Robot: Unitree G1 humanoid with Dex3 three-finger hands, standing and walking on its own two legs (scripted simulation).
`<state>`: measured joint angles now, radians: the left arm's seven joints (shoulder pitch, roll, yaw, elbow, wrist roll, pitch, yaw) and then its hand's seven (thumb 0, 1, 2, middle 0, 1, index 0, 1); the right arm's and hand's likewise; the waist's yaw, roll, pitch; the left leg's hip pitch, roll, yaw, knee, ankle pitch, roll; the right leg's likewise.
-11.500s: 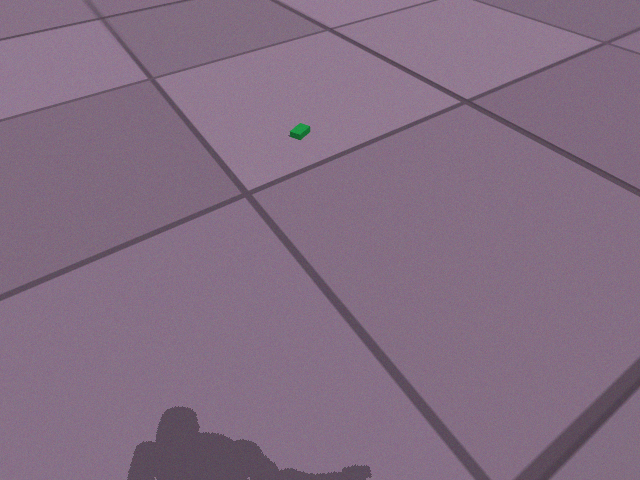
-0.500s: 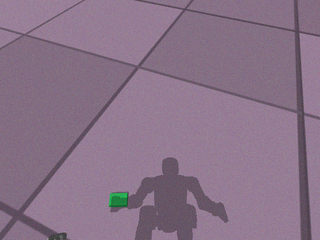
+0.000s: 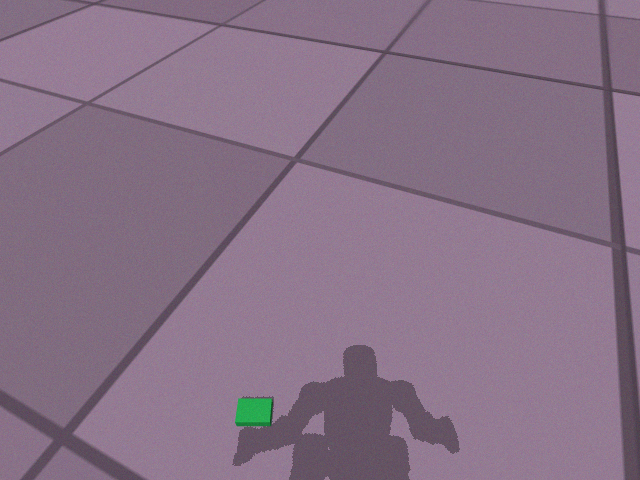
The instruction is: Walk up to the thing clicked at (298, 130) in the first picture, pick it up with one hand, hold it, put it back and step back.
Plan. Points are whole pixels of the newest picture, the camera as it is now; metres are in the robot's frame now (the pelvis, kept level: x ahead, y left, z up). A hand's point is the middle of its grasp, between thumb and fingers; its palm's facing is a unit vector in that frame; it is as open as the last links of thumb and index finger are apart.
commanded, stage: walk up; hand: left
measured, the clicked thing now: (254, 412) +0.48 +0.24 -0.76
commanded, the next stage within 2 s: none
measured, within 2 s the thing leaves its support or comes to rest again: neither
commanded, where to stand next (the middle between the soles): +0.09 +0.00 m, yaw +0 degrees
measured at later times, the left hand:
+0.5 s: hand out of the picture +0.07 +0.26 -0.16, palm faces +0.01 -0.95 -0.33, open 7.4 cm
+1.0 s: hand out of the picture +0.09 +0.25 -0.15, palm faces +0.01 -0.95 -0.32, open 7.4 cm
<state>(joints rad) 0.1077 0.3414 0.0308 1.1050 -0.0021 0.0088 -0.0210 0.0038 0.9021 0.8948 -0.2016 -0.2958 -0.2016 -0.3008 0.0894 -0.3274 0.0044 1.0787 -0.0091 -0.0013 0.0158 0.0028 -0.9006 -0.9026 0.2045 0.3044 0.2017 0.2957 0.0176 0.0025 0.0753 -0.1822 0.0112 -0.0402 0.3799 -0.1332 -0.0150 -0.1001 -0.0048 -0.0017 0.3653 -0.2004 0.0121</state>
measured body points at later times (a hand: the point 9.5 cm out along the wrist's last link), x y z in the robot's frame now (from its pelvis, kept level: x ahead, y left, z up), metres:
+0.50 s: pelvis +0.01 +0.00 +0.00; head +0.02 +0.01 +0.45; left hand +0.07 +0.31 -0.13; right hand +0.10 -0.29 -0.13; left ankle +0.05 +0.13 -0.74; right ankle +0.00 -0.13 -0.74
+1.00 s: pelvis +0.03 +0.00 +0.00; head +0.02 +0.00 +0.45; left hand +0.09 +0.30 -0.13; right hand +0.10 -0.31 -0.13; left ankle +0.05 +0.13 -0.74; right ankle +0.00 -0.13 -0.74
